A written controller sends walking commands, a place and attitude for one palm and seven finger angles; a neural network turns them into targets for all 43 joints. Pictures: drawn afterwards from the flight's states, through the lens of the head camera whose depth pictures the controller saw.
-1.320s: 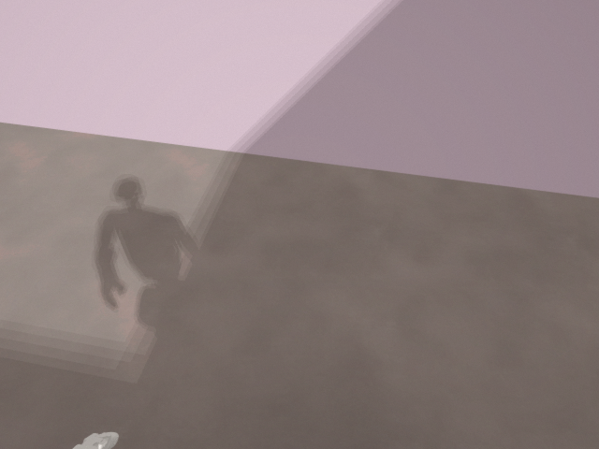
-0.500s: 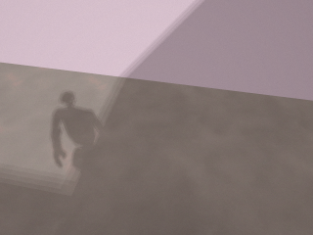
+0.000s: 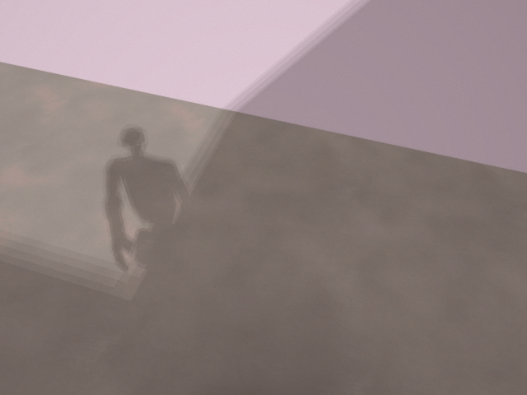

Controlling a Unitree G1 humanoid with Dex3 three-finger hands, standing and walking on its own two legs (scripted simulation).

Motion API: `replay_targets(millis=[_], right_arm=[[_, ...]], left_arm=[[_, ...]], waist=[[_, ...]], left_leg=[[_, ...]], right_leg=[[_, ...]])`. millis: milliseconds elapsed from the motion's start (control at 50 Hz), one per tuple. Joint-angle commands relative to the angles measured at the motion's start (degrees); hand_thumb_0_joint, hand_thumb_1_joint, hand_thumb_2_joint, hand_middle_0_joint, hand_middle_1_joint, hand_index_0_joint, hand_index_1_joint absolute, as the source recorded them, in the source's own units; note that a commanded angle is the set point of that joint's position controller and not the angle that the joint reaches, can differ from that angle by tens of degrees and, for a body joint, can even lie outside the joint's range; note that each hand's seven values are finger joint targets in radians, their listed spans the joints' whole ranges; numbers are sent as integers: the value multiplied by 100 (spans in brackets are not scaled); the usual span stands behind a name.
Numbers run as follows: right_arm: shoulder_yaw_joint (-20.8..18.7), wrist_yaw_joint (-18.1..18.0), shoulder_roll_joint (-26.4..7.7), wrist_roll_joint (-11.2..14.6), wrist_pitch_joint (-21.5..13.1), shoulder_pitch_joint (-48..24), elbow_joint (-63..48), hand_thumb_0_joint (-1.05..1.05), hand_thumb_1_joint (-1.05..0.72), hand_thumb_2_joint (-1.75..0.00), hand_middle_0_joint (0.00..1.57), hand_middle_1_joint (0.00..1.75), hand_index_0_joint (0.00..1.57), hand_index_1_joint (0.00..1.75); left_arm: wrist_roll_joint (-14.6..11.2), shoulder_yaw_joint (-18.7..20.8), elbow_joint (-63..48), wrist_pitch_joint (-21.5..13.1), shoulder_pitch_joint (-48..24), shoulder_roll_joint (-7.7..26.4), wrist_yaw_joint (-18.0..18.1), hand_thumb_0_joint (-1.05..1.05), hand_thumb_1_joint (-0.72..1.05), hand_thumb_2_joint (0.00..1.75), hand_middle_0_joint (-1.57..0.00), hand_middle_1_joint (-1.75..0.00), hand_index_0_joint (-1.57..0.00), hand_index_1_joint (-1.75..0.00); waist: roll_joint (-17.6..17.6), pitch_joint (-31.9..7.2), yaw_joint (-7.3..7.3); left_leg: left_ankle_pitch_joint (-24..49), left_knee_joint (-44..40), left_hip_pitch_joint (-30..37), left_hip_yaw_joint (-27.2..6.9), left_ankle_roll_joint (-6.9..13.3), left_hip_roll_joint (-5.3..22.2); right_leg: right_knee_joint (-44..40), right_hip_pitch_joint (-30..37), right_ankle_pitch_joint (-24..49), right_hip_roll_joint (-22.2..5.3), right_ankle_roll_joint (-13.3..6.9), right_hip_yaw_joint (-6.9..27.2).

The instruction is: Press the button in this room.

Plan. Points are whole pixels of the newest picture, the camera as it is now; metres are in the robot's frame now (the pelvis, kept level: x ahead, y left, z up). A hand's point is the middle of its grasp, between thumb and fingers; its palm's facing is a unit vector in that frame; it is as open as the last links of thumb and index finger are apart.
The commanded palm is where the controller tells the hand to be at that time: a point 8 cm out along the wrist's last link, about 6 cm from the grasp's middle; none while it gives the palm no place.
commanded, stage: turn or walk to find it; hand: left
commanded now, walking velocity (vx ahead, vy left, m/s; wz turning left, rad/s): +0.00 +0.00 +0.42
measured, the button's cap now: out of the picture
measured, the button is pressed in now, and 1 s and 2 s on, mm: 0 0 0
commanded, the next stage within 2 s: none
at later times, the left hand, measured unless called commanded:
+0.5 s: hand out of the picture -0.01 +0.17 -0.14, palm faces +0.23 -0.93 -0.28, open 7.4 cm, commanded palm none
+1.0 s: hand out of the picture -0.09 +0.20 -0.15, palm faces +0.45 -0.85 -0.27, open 7.4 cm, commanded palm none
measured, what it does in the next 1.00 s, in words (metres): steps on the spot, turning left: right foot, then left foot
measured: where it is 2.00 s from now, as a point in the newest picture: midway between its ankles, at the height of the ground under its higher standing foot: outside the picture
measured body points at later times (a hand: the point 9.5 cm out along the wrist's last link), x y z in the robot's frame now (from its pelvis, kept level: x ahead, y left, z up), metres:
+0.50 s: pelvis -0.03 -0.04 +0.01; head -0.02 -0.05 +0.46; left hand -0.02 +0.22 -0.12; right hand +0.07 -0.30 -0.14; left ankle -0.06 +0.09 -0.65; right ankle -0.03 -0.15 -0.72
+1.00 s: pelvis -0.07 -0.03 +0.01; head -0.05 -0.02 +0.46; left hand -0.12 +0.24 -0.13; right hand +0.11 -0.21 -0.13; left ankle -0.09 +0.09 -0.72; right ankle -0.01 -0.14 -0.70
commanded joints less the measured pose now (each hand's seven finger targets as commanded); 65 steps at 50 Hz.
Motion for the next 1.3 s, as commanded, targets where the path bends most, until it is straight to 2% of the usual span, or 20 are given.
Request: replay_targets(millis=[0, 60, 160, 240, 260, 280, 300, 380, 540, 620, 660, 720, 800, 860, 980, 1000, 1040, 1080, 1140, 1280], right_arm=[[-402, -184, -1346, -13, -162, 582, -391, 0, -90, -90, 20, 30, 20, 30], [-402, -232, -1145, -19, -164, 310, -512, 0, -90, -90, 20, 30, 20, 30], [-478, -234, -1092, -41, -101, 456, -520, 0, -90, -90, 20, 30, 20, 30], [-520, -165, -1004, 13, -39, 227, -652, 0, -90, -90, 20, 30, 20, 30], [-495, -122, -708, 64, -22, 289, -719, 0, -90, -90, 20, 30, 20, 30], [-453, -117, -387, 40, -33, 232, -909, 0, -90, -90, 20, 30, 20, 30], [-540, -110, -729, -46, 18, 39, -871, 0, -90, -90, 20, 30, 20, 30], [-518, 6, -513, -12, 110, 408, -514, 0, -90, -90, 20, 30, 20, 30], [-334, -11, -356, 59, 31, -413, -685, 0, -90, -90, 20, 30, 20, 30], [-353, -41, -585, 49, -82, 182, -544, 0, -90, -90, 20, 30, 20, 30], [-545, -65, -1511, 28, -130, 601, -518, 0, -90, -90, 20, 30, 20, 30], [-468, -199, -1152, -15, -124, 224, -503, 0, -90, -90, 20, 30, 20, 30], [-429, -209, -1059, -9, -162, -105, -641, 0, -90, -90, 20, 30, 20, 30], [-463, -206, -1069, -21, -136, 105, -608, 0, -90, -90, 20, 30, 20, 30], [-515, -140, -1058, -26, -58, -156, -730, 0, -90, -90, 20, 30, 20, 30], [-501, -124, -965, 7, -56, -207, -772, 0, -90, -90, 20, 30, 20, 30], [-418, -71, -349, 43, -48, -102, -1002, 0, -90, -90, 20, 30, 20, 30], [-549, -54, -643, -16, 89, -355, -914, 0, -90, -90, 20, 30, 20, 30], [-518, 33, -488, -40, 128, 158, -562, 0, -90, -90, 20, 30, 20, 30], [-383, 25, -287, 27, 61, -309, -635, 0, -90, -90, 20, 30, 20, 30]], left_arm=[[-12, 273, -659, -84, -305, 709, 97, 0, 90, 90, -20, -30, -20, -30], [-29, 288, -551, -125, -78, 530, 43, 0, 90, 90, -20, -30, -20, -30], [-82, 278, -599, -140, 38, 276, 43, 0, 90, 90, -20, -30, -20, -30], [-78, 346, -459, -191, 731, 376, 73, 0, 90, 90, -20, -30, -20, -30], [-3, 431, -462, -243, 846, 773, 111, 0, 90, 90, -20, -30, -20, -30], [73, 529, -553, -270, 748, 1255, 127, 0, 90, 90, -20, -30, -20, -30], [16, 494, -652, -278, 638, 1143, 138, 0, 90, 90, -20, -30, -20, -30], [48, 363, -766, -317, -131, 708, 109, 0, 90, 90, -20, -30, -20, -30], [99, 476, -392, -285, 854, 1059, 92, 0, 90, 90, -20, -30, -20, -30], [24, 501, -365, -221, 668, 1027, 71, 0, 90, 90, -20, -30, -20, -30], [4, 349, -685, -163, 601, 424, 10, 0, 90, 90, -20, -30, -20, -30], [1, 403, -609, -52, -6, 511, 17, 0, 90, 90, -20, -30, -20, -30], [-10, 382, -422, -59, 373, 373, -55, 0, 90, 90, -20, -30, -20, -30], [-22, 367, -514, -75, 198, 318, -39, 0, 90, 90, -20, -30, -20, -30], [-51, 383, -498, -160, 722, 281, 11, 0, 90, 90, -20, -30, -20, -30], [-37, 405, -454, -200, 921, 360, 29, 0, 90, 90, -20, -30, -20, -30], [100, 565, -570, -282, 911, 1188, 84, 0, 90, 90, -20, -30, -20, -30], [49, 557, -677, -266, 574, 1025, 107, 0, 90, 90, -20, -30, -20, -30], [56, 427, -800, -299, -28, 685, 84, 0, 90, 90, -20, -30, -20, -30], [105, 526, -488, -264, 622, 976, 81, 0, 90, 90, -20, -30, -20, -30]], waist=[[1352, -417, -194], [998, -674, -29], [1010, -782, -96], [893, -832, 200], [2, -800, 232], [-1527, -437, 263], [-1087, -303, 313], [-678, 138, -206], [-863, -249, 332], [-515, -623, -36], [1941, -834, -169], [1459, -263, -197], [1085, -446, -5], [972, -485, -129], [1004, -471, 153], [814, -531, 263], [-1677, -324, 310], [-1127, -106, 267], [-622, -35, -78], [-803, -229, 331]], left_leg=[[2120, -2009, 654, -2872, 1084, 1952], [2359, -1635, 900, -2128, 1016, 1563], [2583, -1499, 884, -2197, 970, 1409], [1405, -1129, -115, -1924, 435, 872], [356, -307, -1098, -1405, 78, 409], [-1113, 1130, -2019, -206, -335, -286], [-1269, 2089, -1657, -453, -276, 83], [-292, 3263, -1349, -37, -392, 328], [-886, 965, -637, 589, -436, 336], [605, -1225, 874, 673, -280, 394], [4113, -1584, 2068, -1725, 713, 2520], [2406, -1810, 806, -1357, 912, 2048], [2441, -1705, 910, -912, 814, 1620], [2507, -1661, 1056, -1229, 911, 1685], [1883, -1362, 154, -1400, 657, 1370], [1470, -1059, -206, -1315, 464, 1159], [-1180, 1130, -1683, 61, -254, -122], [-1211, 2832, -1345, -302, -218, 220], [-402, 3264, -1162, 25, -366, 389], [-975, 1141, -687, 543, -435, 448]], right_leg=[[2123, -1178, -1275, 157, 36, 484], [2046, -1155, -896, 133, 104, 505], [703, -505, -812, 342, 119, 388], [-1438, 1067, 512, 365, 87, 266], [-2061, 1829, 269, -511, -164, 1094], [-2499, 1649, 365, -2081, -826, 2705], [-2571, 595, 297, -2251, -1032, 2498], [-2203, 22, 1149, -1269, -860, 944], [-1462, 1014, 3331, -1491, -1017, 522], [-410, 565, 3095, -1274, -431, -17], [1699, -1453, -1567, -215, 256, -421], [2588, -1440, -976, -291, 200, 339], [1953, -1086, -585, -107, 271, 162], [1363, -961, -674, 13, 269, 164], [-521, 442, 180, 248, 186, 34], [-1255, 973, 676, 143, 164, 107], [-2424, 1393, 743, -2070, -726, 2388], [-2543, 200, 438, -2029, -1079, 2183], [-2279, 44, 585, -1349, -806, 825], [-1835, 867, 1902, -1576, -981, 461]])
